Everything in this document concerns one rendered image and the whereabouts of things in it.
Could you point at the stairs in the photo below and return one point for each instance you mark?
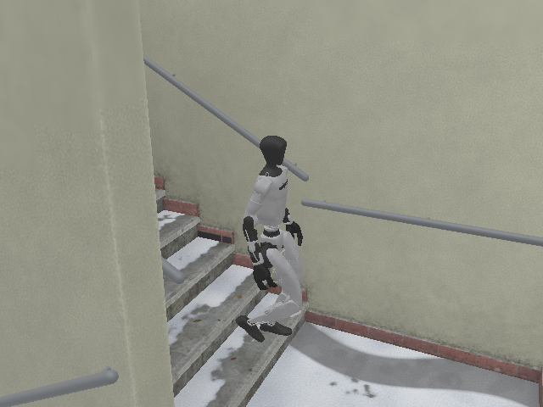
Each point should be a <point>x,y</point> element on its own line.
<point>218,374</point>

